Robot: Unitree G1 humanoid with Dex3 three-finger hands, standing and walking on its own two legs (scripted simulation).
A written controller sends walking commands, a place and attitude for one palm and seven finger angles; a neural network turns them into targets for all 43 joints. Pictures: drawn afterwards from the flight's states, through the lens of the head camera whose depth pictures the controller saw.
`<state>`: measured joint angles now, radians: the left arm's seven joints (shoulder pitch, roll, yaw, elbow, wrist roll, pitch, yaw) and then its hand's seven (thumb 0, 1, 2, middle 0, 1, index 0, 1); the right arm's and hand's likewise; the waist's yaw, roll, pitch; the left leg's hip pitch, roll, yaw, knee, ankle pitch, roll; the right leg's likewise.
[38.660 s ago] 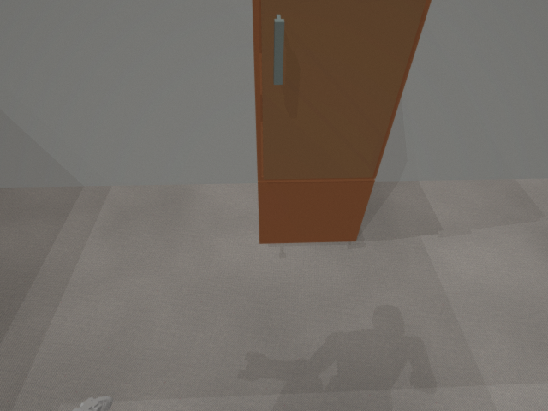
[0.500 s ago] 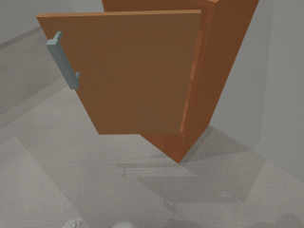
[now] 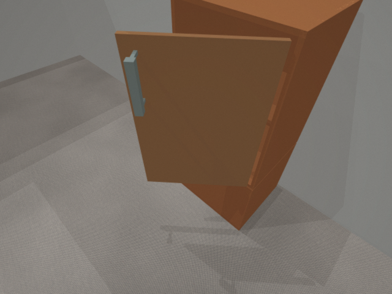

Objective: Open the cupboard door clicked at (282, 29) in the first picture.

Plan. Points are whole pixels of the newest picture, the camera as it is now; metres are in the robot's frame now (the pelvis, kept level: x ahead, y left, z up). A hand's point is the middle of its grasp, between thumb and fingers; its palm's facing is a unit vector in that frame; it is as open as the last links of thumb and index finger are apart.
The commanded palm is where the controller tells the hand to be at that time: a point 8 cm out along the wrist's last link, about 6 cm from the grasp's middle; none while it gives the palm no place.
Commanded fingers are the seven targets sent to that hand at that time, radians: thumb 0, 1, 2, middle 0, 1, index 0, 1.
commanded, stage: come to a stop and stand still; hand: left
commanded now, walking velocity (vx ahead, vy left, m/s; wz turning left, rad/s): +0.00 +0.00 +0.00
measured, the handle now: (137, 84) +0.57 +0.20 +0.14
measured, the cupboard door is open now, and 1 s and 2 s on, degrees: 40 40 40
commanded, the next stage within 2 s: look again from close up in 1.14 s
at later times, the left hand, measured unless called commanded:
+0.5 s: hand out of the picture -0.06 +0.16 -0.17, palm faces +0.04 -0.99 -0.17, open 7.4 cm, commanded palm none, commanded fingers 0.00 0.90 0.90 -0.20 -0.30 -0.20 -0.30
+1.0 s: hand out of the picture -0.01 +0.13 -0.16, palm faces +0.04 -0.98 -0.18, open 7.3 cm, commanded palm none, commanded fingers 0.00 0.90 0.90 -0.20 -0.30 -0.20 -0.30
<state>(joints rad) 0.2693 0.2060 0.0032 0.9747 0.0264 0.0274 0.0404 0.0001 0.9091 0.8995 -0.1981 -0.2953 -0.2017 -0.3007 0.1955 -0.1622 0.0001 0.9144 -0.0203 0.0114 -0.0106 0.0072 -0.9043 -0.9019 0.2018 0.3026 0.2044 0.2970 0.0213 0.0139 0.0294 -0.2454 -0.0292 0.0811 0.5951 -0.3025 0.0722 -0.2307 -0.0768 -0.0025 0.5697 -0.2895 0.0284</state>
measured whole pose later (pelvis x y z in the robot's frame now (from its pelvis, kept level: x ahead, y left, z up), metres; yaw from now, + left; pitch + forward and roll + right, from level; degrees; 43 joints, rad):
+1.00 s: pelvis -0.01 -0.03 +0.01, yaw +2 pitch -1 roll +0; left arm 0.30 0.16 -0.02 1.07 0.02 -0.02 0.03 0.00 0.92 0.90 -0.20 -0.30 -0.20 -0.30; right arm 0.28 -0.15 0.01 1.10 -0.01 -0.01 -0.02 0.01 -0.91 -0.90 0.20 0.30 0.20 0.30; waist -0.01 -0.01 0.02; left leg -0.23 -0.02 0.03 0.44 -0.19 0.02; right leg -0.22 -0.01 0.03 0.45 -0.21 0.02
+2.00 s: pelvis +0.01 -0.03 +0.01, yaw +4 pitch -1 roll +0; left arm 0.50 0.20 0.02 0.36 -0.12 0.02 0.13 0.04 0.94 0.89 -0.20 -0.31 -0.21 -0.31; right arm 0.35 -0.19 0.02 0.94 0.05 -0.19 -0.07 0.02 -0.92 -0.90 0.20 0.30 0.21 0.30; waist 0.00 0.00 0.00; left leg -0.24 -0.03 0.01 0.50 -0.24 0.02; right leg -0.22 -0.03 0.01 0.51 -0.28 0.01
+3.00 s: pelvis +0.01 -0.04 -0.02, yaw +5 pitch +4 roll -2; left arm 0.24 0.37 0.32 0.02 -0.35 -0.15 -0.43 -0.01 -0.21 0.43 -0.28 -1.01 -0.28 -1.01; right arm 0.27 -0.28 0.02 0.58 0.06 -0.27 -0.11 0.02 -0.90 -0.90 0.20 0.30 0.21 0.30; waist 0.01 0.03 -0.07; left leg -0.48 0.00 -0.03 0.79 -0.38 0.01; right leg -0.42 0.00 -0.03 0.74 -0.39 0.01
